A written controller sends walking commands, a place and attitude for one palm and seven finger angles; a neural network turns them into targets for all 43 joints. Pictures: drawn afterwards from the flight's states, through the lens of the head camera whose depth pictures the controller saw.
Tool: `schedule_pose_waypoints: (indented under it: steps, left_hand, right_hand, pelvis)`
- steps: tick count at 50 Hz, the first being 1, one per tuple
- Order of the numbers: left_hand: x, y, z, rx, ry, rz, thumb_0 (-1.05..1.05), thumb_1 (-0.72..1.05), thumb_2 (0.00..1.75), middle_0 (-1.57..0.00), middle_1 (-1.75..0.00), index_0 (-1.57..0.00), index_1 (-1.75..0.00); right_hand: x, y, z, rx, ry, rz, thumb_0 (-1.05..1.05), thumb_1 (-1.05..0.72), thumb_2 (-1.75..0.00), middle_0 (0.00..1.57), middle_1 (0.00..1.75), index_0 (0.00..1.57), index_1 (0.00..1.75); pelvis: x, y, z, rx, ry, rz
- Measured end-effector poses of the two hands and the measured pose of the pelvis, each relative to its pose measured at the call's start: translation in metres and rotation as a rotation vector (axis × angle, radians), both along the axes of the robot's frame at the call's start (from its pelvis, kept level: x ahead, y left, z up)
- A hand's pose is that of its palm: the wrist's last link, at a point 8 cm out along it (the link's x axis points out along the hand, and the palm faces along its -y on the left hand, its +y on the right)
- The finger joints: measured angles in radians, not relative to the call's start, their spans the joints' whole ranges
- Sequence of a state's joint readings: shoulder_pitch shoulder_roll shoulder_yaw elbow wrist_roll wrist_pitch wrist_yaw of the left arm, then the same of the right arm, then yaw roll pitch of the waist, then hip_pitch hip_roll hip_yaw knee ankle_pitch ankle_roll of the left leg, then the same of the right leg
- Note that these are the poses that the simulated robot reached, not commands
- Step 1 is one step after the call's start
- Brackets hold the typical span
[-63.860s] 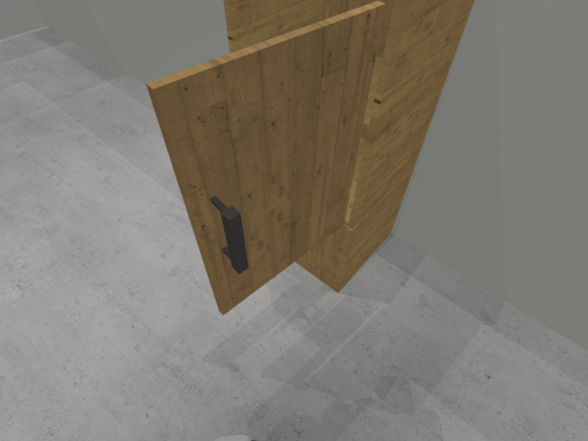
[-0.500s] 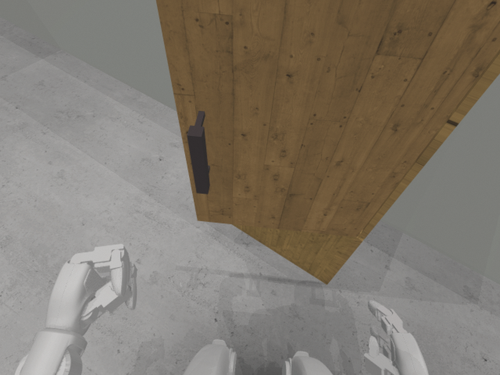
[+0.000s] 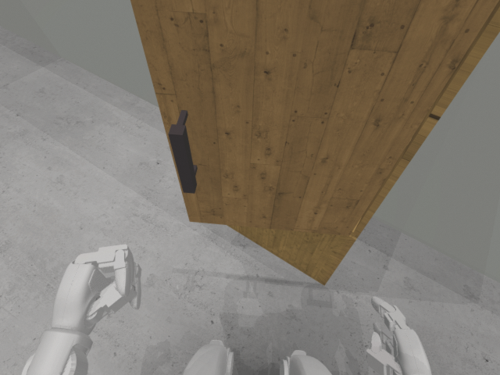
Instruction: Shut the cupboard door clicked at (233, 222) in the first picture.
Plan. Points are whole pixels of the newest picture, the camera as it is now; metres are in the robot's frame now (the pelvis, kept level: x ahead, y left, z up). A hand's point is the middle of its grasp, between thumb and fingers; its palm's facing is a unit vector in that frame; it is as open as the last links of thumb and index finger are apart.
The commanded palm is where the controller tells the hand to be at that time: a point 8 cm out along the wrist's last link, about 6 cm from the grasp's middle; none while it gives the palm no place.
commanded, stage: bring the fist close to the handle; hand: left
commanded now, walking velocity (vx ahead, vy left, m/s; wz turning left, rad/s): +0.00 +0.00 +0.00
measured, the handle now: (186, 153) +0.48 +0.16 +0.05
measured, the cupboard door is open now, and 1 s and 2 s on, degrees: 29 29 22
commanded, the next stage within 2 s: push the door shut along its arc in 1.30 s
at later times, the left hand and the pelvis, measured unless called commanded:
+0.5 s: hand (168, 235) +0.31 +0.15 +0.06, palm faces -0.05 -1.00 -0.01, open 3.1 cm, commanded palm +0.29 +0.20 +0.06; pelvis +0.00 +0.00 +0.01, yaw +0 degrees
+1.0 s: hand (199, 193) +0.39 +0.12 +0.06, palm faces -0.04 -1.00 -0.01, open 3.1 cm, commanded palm +0.36 +0.17 +0.06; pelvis +0.00 +0.00 +0.01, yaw -1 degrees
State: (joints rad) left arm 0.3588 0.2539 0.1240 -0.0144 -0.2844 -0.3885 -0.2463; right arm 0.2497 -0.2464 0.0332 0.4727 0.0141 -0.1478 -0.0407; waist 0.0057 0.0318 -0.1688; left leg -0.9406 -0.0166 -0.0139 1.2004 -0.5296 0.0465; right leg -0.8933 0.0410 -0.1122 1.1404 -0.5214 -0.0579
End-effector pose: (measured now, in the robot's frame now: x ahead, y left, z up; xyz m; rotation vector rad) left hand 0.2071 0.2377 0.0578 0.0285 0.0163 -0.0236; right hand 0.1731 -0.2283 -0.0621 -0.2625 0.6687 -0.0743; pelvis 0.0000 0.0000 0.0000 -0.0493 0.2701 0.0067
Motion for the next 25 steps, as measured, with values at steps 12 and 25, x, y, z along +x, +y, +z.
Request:
schedule_pose_waypoints:
  steps: [12,25]
  left_hand:
    - [0.046,-0.022,0.003,-0.012,-0.019,-0.035,0.02,0.90,0.90,-1.30,-1.50,-1.30,-1.50]
    - [0.081,-0.032,0.002,-0.020,-0.038,-0.029,0.02,0.90,0.90,-1.30,-1.50,-1.30,-1.50]
  right_hand:
    - [-0.010,-0.007,-0.007,0.017,0.049,-0.025,0.02,-0.90,-0.90,0.20,0.30,0.20,0.30]
    - [-0.028,-0.016,-0.014,0.004,0.140,-0.060,0.02,-0.90,-0.90,0.20,0.30,0.20,0.30]
  pelvis:
    - [0.001,-0.005,0.002,0.012,0.003,-0.008]
    - [0.003,-0.002,0.006,0.018,0.009,-0.011]
